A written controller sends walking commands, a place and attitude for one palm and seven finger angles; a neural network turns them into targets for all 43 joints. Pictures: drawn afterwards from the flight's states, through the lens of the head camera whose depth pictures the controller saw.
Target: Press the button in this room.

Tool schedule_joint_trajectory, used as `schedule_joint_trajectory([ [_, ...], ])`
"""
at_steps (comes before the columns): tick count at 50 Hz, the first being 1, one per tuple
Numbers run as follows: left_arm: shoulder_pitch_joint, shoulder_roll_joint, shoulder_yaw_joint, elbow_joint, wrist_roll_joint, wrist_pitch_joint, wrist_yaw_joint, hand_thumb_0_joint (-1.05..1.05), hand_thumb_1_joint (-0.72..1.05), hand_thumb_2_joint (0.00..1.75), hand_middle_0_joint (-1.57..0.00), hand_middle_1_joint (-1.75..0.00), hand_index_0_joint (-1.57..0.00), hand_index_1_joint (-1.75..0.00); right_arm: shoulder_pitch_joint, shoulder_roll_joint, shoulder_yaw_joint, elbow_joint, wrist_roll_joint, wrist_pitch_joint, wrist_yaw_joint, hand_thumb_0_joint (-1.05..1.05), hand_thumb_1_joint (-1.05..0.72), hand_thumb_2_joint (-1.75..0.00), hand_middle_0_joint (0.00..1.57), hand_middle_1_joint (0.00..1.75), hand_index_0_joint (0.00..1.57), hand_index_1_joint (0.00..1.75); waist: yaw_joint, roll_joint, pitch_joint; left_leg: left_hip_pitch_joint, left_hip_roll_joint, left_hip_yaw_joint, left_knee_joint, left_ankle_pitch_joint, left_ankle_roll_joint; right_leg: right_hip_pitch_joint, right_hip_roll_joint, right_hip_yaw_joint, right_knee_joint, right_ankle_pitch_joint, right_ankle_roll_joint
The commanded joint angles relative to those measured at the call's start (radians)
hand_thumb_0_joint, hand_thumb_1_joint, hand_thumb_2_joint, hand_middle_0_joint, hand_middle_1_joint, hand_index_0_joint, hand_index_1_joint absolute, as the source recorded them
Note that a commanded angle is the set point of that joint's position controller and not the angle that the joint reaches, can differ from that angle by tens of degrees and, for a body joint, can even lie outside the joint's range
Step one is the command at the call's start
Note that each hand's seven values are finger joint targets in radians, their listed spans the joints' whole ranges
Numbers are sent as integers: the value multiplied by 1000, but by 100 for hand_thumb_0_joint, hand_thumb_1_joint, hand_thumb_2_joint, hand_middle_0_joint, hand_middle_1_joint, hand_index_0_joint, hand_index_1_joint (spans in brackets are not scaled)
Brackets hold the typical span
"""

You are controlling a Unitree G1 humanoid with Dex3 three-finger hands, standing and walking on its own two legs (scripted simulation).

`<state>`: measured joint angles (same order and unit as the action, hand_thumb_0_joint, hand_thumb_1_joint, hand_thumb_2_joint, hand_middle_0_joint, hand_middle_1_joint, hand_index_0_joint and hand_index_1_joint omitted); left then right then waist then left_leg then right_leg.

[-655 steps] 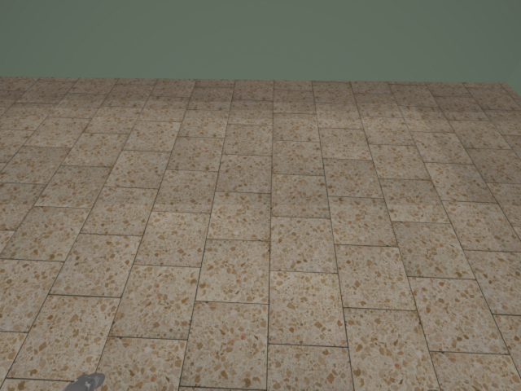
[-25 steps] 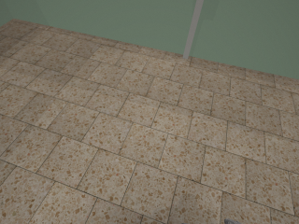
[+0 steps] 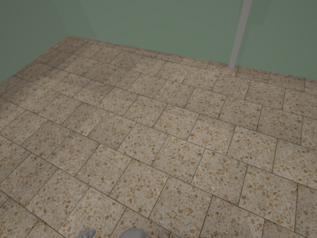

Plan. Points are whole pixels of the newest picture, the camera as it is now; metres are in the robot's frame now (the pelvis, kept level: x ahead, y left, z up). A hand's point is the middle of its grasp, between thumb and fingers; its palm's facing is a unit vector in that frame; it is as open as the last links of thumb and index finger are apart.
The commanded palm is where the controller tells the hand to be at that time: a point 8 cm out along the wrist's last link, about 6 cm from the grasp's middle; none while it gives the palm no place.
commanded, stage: turn or walk to find it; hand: left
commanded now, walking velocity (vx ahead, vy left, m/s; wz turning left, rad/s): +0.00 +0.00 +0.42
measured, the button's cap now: out of the picture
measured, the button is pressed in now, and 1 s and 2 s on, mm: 0 0 0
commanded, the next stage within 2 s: none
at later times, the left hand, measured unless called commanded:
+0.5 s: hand out of the picture -0.03 +0.27 -0.17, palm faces +0.26 -0.94 -0.24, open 7.4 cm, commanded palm none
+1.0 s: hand out of the picture -0.04 +0.20 -0.15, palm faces +0.42 -0.87 -0.26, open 7.4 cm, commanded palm none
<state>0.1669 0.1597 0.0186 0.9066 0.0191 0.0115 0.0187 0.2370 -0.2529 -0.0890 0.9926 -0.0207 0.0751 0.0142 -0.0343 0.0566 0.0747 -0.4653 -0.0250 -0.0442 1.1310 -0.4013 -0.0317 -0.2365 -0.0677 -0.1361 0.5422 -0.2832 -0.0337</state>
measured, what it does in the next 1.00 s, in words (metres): steps on the spot, turning left: left foot, then right foot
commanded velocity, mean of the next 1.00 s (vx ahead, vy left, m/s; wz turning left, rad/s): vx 0.00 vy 0.00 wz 0.42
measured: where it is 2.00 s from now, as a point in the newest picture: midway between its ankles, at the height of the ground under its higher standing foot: outside the picture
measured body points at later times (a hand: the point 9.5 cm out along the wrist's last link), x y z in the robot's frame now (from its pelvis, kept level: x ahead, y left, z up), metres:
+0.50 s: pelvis -0.02 +0.05 +0.00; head +0.00 +0.08 +0.45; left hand -0.04 +0.32 -0.15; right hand +0.12 -0.17 -0.13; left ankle -0.05 +0.15 -0.74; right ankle -0.01 -0.09 -0.67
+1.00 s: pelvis -0.03 -0.01 +0.00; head +0.00 -0.03 +0.45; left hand -0.06 +0.24 -0.13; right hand +0.11 -0.23 -0.16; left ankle -0.12 +0.13 -0.65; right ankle +0.02 -0.08 -0.74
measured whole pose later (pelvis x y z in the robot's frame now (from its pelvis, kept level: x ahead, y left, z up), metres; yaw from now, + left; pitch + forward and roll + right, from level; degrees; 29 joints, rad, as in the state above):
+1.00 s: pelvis -0.03 -0.01 +0.00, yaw +26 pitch -2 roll +2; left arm 0.20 0.15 0.02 0.93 0.02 0.01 0.02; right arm 0.24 -0.25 -0.09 1.00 -0.02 0.08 0.02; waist -0.03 0.04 0.07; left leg -0.46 0.01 -0.04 1.14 -0.37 -0.06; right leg -0.21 -0.08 -0.17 0.51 -0.26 -0.03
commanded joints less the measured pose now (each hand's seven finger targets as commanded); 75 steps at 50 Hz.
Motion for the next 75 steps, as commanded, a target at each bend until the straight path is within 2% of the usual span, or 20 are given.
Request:
schedule_joint_trajectory([
  [1, 19, 191, 56, -58, 1, -27, 17, 0, 90, 90, -20, -30, -20, -30, 7, -53, -9, -54, -2, -16, 5, 0, -90, -90, 20, 30, 20, 30, 31, -211, -36, -56, 63, 8, 62, 44, -32, 30, -254, 153, -262, 153, -71],
  [10, 120, 252, 78, 13, 13, -16, 14, 0, 90, 90, -20, -30, -20, -30, -90, -25, 18, -74, 14, -36, -1, 0, -90, -90, 20, 30, 20, 30, 88, -260, -92, 55, 67, 99, -333, -86, -25, 153, -310, 111, -161, 420, -115],
  [14, 91, 251, 79, 19, -1, -1, 9, 0, 90, 90, -20, -30, -20, -30, 4, -52, 16, -53, 12, -55, -5, 0, -90, -90, 20, 30, 20, 30, 24, -189, -130, 304, 62, 137, -686, 175, -1, 32, -268, 14, -5, 326, -17],
  [15, 96, 212, 74, 6, -8, 7, 5, 0, 90, 90, -20, -30, -20, -30, 30, -113, 3, -54, 8, -64, -3, 0, -90, -90, 20, 30, 20, 30, 8, -4, -147, 425, 179, -28, -781, 281, 42, -114, -188, -36, 155, 133, 42],
  [16, 81, 144, 56, -35, -10, 12, -1, 0, 90, 90, -20, -30, -20, -30, 59, -210, -19, -61, 0, -65, -8, 0, -90, -90, 20, 30, 20, 30, -10, 268, -115, 463, 409, -304, -825, 558, 156, -329, -70, -55, 346, -314, 108],
  [17, 6, 156, 47, -50, -1, 25, 5, 0, 90, 90, -20, -30, -20, -30, 90, -228, -23, -43, -1, -61, -18, 0, -90, -90, 20, 30, 20, 30, -45, 208, -108, 387, 448, -318, -838, 570, 215, -319, -64, 41, 475, -349, 104],
  [22, 47, 163, 58, 13, -4, 23, -11, 0, 90, 90, -20, -30, -20, -30, -63, -140, 7, -76, 3, -73, -33, 0, -90, -90, 20, 30, 20, 30, 36, 86, -83, 346, 264, -121, -805, 581, 175, -303, -46, 102, 571, -120, 114],
  [30, -23, 145, 48, -29, -8, 18, -1, 0, 90, 90, -20, -30, -20, -30, 1, -143, -10, -73, -2, -65, -30, 0, -90, -90, 20, 30, 20, 30, -4, 68, -90, 383, 271, -210, -775, 621, 209, -261, -14, 109, 369, -173, 122],
  [36, 93, 149, 50, -13, -14, -4, 5, 0, 90, 90, -20, -30, -20, -30, -52, -136, -17, -95, 2, -55, -24, 0, -90, -90, 20, 30, 20, 30, 57, 75, -130, 228, 194, -240, -672, 558, 150, 45, 30, 76, -68, 34, 99],
  [37, 126, 182, 57, -9, -8, -14, 9, 0, 90, 90, -20, -30, -20, -30, -49, -106, -15, -98, 9, -58, -20, 0, -90, -90, 20, 30, 20, 30, 71, 2, -146, 135, 144, -203, -602, 417, 101, 170, -32, 126, -179, 118, 85],
  [38, 145, 263, 73, -6, 7, -23, 17, 0, 90, 90, -20, -30, -20, -30, -31, -44, -4, -117, 16, -60, -13, 0, -90, -90, 20, 30, 20, 30, 73, -243, -157, -46, 15, -58, -424, 130, 30, 285, -260, 354, -223, 206, 8],
  [39, 138, 297, 79, -23, 4, -23, 16, 0, 90, 90, -20, -30, -20, -30, -54, -53, -9, -134, 9, -49, -16, 0, -90, -90, 20, 30, 20, 30, 87, -341, -118, -78, -31, -17, -221, -182, 6, 161, -417, 466, -269, 245, -110],
  [44, -7, 185, 56, -63, -2, -25, 15, 0, 90, 90, -20, -30, -20, -30, 3, -53, -15, -64, -3, -17, 3, 0, -90, -90, 20, 30, 20, 30, 16, -199, -21, -66, 42, -19, 99, 30, -13, -2, -246, 195, -260, 152, -73],
  [55, 129, 249, 76, 11, 13, -16, 13, 0, 90, 90, -20, -30, -20, -30, -108, -27, 15, -79, 12, -32, 0, 0, -90, -90, 20, 30, 20, 30, 93, -253, -80, 41, 59, 91, -307, -85, -29, 148, -298, 127, -179, 383, -114],
  [59, 96, 263, 83, 18, 7, -6, 11, 0, 90, 90, -20, -30, -20, -30, -31, -34, 18, -64, 14, -47, -6, 0, -90, -90, 20, 30, 20, 30, 44, -239, -119, 216, 48, 135, -571, 59, -10, 84, -288, 67, -79, 352, -61],
  [60, 81, 246, 81, 17, -1, 0, 9, 0, 90, 90, -20, -30, -20, -30, 11, -53, 14, -55, 14, -55, -4, 0, -90, -90, 20, 30, 20, 30, 14, -166, -134, 335, 68, 111, -715, 181, 2, 4, -260, 23, 9, 265, -13],
  [62, 65, 141, 53, -42, -7, 16, -1, 0, 90, 90, -20, -30, -20, -30, 55, -225, -22, -63, 1, -63, -10, 0, -90, -90, 20, 30, 20, 30, -15, 263, -111, 445, 427, -327, -847, 538, 175, -340, -59, -31, 371, -341, 108],
  [63, -4, 161, 51, -48, 0, 29, 5, 0, 90, 90, -20, -30, -20, -30, 72, -221, -23, -47, -1, -60, -20, 0, -90, -90, 20, 30, 20, 30, -44, 211, -96, 346, 431, -319, -857, 478, 214, -310, -64, 61, 474, -335, 99],
  [68, 42, 162, 57, 14, -2, 23, -11, 0, 90, 90, -20, -30, -20, -30, -68, -138, 6, -75, 3, -72, -34, 0, -90, -90, 20, 30, 20, 30, 33, 84, -69, 338, 263, -143, -817, 534, 179, -310, -42, 103, 554, -118, 113],
  [75, -12, 149, 48, -23, -7, 21, -2, 0, 90, 90, -20, -30, -20, -30, -8, -142, -9, -68, 0, -66, -30, 0, -90, -90, 20, 30, 20, 30, 1, 79, -93, 390, 268, -216, -789, 576, 209, -273, -13, 110, 388, -161, 122],
])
